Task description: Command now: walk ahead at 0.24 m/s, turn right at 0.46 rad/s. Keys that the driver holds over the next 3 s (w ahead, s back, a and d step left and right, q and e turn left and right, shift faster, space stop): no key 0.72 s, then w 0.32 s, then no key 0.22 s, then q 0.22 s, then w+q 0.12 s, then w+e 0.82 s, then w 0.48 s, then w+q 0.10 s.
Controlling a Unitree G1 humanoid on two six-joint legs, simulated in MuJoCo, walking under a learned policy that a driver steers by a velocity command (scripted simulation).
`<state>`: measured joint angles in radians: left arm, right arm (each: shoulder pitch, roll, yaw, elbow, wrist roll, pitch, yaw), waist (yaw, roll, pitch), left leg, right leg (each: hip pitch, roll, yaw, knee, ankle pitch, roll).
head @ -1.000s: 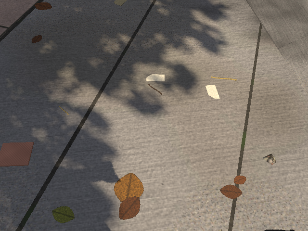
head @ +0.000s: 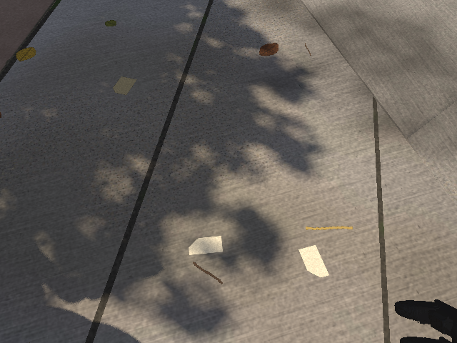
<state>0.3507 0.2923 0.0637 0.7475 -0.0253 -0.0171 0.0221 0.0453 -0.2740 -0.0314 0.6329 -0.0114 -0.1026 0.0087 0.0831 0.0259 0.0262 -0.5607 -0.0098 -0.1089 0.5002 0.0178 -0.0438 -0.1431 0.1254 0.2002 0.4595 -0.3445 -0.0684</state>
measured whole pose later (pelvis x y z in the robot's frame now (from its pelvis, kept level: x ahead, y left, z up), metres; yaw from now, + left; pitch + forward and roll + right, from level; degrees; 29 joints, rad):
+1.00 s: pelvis +0.18 +0.02 -0.01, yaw -6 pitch +0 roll +0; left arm 0.36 0.25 0.05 0.80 -0.03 -0.04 0.02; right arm 0.28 -0.25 -0.05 0.89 0.01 -0.10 0.02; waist -0.01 -0.03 -0.01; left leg -0.25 -0.03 0.03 0.59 -0.34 0.05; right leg -0.26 0.01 0.07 0.83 -0.47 -0.01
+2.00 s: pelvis +0.42 +0.02 +0.01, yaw -2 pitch +1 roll -2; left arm 0.17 0.28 0.09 0.86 -0.02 -0.03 -0.02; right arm 0.43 -0.22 -0.05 0.93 -0.02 -0.09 -0.03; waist -0.06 -0.04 -0.03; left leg 0.02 0.03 0.17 0.23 -0.27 0.03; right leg -0.73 -0.03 0.09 0.92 0.03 -0.01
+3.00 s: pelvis +0.98 -0.10 +0.01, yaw -22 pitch +1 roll +1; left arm 0.20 0.27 0.04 0.77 0.05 -0.02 -0.04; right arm 0.41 -0.24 -0.05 0.87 -0.01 -0.08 0.03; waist -0.04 -0.05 0.01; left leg -0.16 -0.06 0.02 0.31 -0.18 0.06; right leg -0.58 -0.07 0.01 0.91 -0.21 -0.01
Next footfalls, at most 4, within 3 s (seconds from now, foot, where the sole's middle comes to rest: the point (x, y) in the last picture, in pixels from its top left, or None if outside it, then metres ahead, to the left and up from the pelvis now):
0.04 left None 0.21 0.12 -0.77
0.38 right None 0.13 -0.12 -0.77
1.32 right None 0.45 -0.13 -0.77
1.74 left None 0.37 0.11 -0.77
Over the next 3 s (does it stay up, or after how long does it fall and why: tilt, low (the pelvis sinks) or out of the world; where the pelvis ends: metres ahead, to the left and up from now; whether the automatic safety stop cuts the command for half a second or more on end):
stays up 0.98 -0.10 0.01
